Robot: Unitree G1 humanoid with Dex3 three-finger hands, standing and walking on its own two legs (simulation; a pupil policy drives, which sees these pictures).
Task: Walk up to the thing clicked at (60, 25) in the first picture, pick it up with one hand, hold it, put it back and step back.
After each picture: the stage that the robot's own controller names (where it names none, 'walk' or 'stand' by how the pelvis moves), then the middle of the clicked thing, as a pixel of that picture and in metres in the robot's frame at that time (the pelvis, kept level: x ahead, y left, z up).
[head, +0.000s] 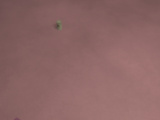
stand; (59, 25) +1.76 +0.28 -0.72
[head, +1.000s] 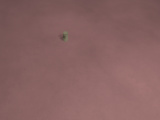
walk; (65, 36) +1.65 +0.14 -0.71
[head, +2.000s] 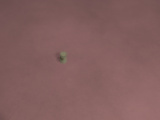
walk; (63, 57) +1.09 +0.12 -0.72
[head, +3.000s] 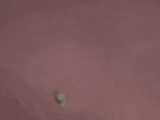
walk; (61, 99) +0.66 +0.14 -0.71
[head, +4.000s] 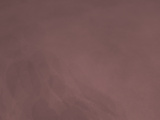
walk; out of the picture +0.42 +0.19 -0.70
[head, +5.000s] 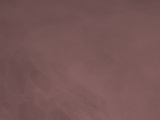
stand; out of the picture +0.35 +0.15 -0.72
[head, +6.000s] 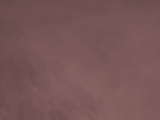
stand; out of the picture +0.36 +0.16 -0.73
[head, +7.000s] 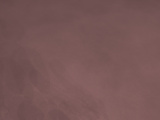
stand; out of the picture +0.36 +0.16 -0.73
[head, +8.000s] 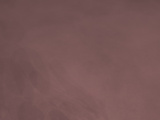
stand; out of the picture +0.35 +0.16 -0.73
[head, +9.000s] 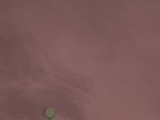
go down; (51, 114) +0.39 +0.16 -0.65
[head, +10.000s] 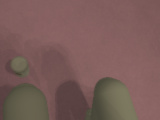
go down; (20, 67) +0.43 +0.21 -0.30
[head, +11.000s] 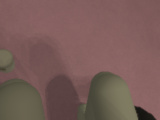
close in; (4, 61) +0.42 +0.23 -0.26
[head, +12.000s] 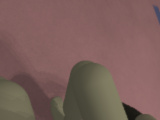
close; out of the picture +0.41 +0.25 -0.22
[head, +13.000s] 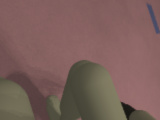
close; out of the picture +0.41 +0.25 -0.22
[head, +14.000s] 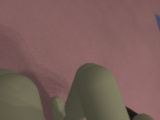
lift; out of the picture +0.36 +0.23 -0.21
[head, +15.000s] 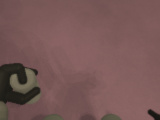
lift; (27, 87) +0.32 +0.18 +0.01
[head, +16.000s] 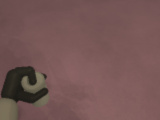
hold; (36, 90) +0.32 +0.16 +0.02
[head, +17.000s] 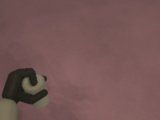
hold; (37, 91) +0.32 +0.17 +0.01
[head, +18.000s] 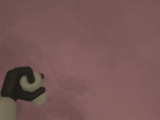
crouch; (34, 89) +0.34 +0.17 -0.03
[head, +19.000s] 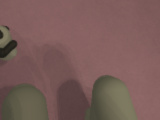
lower; (2, 44) +0.46 +0.22 -0.09
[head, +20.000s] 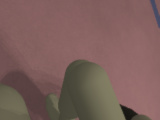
lower; out of the picture +0.42 +0.28 -0.23
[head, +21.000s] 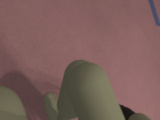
lower; out of the picture +0.43 +0.28 -0.23
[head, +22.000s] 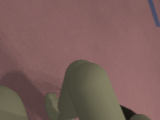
lower; out of the picture +0.43 +0.27 -0.23
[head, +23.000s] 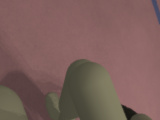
lower; out of the picture +0.43 +0.27 -0.22
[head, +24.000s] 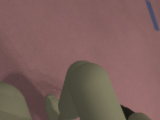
open; out of the picture +0.42 +0.25 -0.23
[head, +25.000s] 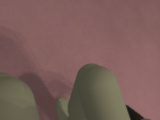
stand; out of the picture +0.41 +0.24 -0.23
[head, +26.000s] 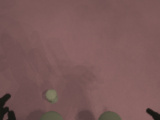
walk; (52, 96) +0.41 +0.16 -0.53
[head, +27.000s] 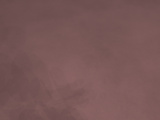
stand; out of the picture +0.38 +0.14 -0.66
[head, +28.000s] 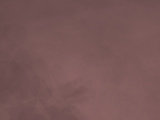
stand; out of the picture +0.38 +0.15 -0.66
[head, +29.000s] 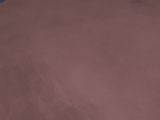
stand; out of the picture +0.40 +0.13 -0.72
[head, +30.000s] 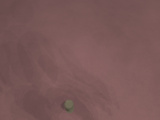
walk; (69, 106) +0.47 +0.11 -0.69
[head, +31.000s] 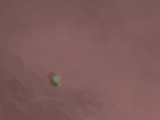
walk; (57, 81) +0.66 +0.17 -0.70
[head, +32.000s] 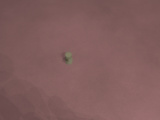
stand; (68, 58) +0.98 +0.15 -0.69
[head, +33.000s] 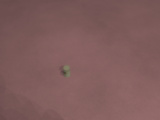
stand; (66, 71) +0.98 +0.14 -0.71
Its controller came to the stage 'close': yes
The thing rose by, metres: 0.73
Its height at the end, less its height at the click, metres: +0.00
